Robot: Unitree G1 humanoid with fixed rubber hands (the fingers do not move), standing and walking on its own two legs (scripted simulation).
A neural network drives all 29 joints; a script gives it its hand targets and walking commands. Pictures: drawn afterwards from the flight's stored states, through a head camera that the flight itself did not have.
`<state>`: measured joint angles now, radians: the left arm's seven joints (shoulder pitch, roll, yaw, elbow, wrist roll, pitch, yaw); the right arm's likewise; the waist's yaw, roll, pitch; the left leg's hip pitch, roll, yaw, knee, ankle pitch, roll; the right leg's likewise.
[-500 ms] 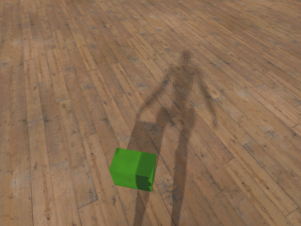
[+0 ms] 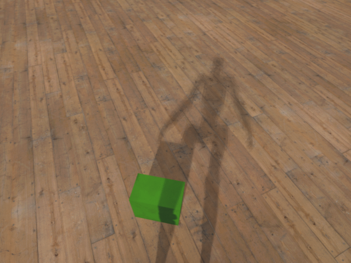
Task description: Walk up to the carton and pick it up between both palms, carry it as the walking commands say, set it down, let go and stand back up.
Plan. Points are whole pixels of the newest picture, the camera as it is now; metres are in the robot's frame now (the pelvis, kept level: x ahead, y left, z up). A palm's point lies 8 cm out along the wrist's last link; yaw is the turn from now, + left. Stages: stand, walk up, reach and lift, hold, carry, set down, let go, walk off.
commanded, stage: walk up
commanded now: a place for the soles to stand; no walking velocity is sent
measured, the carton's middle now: (158, 200) +0.51 +0.10 -0.64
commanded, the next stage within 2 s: none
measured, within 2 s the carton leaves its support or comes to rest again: neither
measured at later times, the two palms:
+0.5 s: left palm out of the picture +0.05 +0.35 -0.10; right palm out of the picture +0.07 -0.32 -0.09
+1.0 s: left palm out of the picture +0.10 +0.53 -0.10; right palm out of the picture +0.13 -0.12 -0.07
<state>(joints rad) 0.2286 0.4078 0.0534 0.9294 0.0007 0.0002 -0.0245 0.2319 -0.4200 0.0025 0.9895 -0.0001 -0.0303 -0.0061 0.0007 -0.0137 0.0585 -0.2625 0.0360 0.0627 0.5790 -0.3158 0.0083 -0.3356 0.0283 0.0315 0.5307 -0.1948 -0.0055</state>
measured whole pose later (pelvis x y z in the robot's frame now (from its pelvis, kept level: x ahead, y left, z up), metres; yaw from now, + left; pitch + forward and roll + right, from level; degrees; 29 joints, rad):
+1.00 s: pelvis +0.06 +0.20 +0.01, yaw +2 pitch +3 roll -6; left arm 0.28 0.42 0.05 0.97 0.00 -0.04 0.06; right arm 0.26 -0.44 0.00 0.82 0.00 0.04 0.05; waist -0.06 0.06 0.02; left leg -0.23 -0.05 0.05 0.48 -0.31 0.04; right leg -0.47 0.03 0.03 0.89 -0.35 -0.01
